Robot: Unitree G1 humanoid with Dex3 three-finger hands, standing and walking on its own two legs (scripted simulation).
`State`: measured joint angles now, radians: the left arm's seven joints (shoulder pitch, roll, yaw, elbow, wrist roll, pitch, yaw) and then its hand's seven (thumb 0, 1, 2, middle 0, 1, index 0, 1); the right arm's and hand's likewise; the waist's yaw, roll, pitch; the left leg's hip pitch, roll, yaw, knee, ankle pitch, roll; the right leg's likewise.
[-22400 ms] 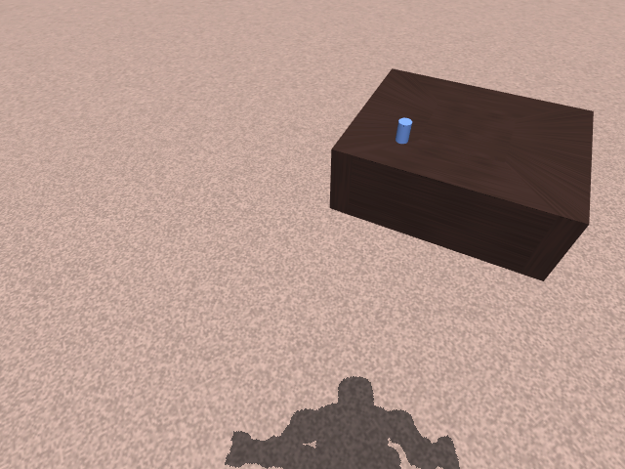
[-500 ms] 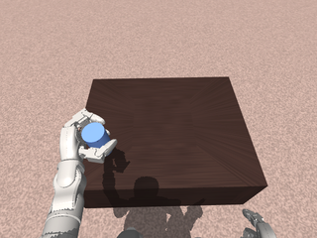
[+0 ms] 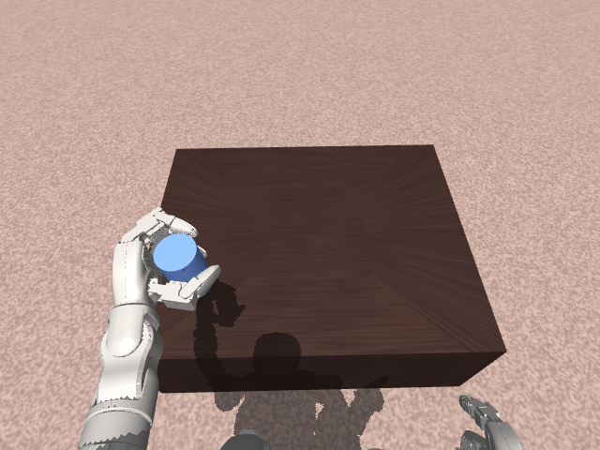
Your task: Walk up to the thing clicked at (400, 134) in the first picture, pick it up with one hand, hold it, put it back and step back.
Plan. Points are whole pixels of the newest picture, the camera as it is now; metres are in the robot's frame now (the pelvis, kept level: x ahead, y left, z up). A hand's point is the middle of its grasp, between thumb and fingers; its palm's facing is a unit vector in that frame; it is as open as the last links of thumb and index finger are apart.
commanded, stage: hold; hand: left
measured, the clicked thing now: (185, 268) +0.33 +0.17 +0.05
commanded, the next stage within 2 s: crouch in 0.90 s
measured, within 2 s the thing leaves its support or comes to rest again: neither
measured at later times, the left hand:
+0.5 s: hand (186, 257) +0.34 +0.17 +0.06, palm faces +0.12 -0.99 +0.00, open 8.3 cm
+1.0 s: hand (182, 259) +0.34 +0.17 +0.06, palm faces +0.13 -0.99 +0.00, open 8.3 cm
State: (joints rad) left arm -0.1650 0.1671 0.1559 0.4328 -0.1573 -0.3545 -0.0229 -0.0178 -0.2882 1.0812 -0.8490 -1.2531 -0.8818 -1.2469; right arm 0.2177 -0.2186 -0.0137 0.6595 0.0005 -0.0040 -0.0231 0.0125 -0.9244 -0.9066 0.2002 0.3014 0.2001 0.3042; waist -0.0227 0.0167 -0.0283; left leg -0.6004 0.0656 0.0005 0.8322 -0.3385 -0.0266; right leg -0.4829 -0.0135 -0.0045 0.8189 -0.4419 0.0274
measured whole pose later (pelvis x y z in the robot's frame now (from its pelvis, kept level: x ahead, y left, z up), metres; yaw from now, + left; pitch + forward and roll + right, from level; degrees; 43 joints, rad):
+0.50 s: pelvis +0.00 +0.00 +0.00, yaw +0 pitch +6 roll -1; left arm -0.17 0.17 0.15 0.44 -0.16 -0.35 -0.02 -0.02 -0.29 1.08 -0.85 -1.26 -0.88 -1.25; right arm 0.23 -0.22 -0.01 0.66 0.00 0.00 -0.02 0.01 -0.93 -0.91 0.20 0.30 0.20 0.30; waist -0.02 0.02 -0.03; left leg -0.59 0.07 0.00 0.82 -0.34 -0.03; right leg -0.47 -0.01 0.00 0.81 -0.44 0.03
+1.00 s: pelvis +0.00 +0.00 +0.00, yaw +0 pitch +6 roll -1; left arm -0.19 0.18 0.15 0.47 -0.15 -0.35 -0.02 -0.02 -0.29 1.09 -0.85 -1.25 -0.88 -1.25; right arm 0.23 -0.22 -0.02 0.66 0.00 0.00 -0.02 0.01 -0.93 -0.91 0.20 0.30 0.20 0.30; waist -0.02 0.02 -0.03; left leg -0.60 0.06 0.00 0.83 -0.33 -0.02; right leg -0.48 -0.01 0.00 0.81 -0.43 0.03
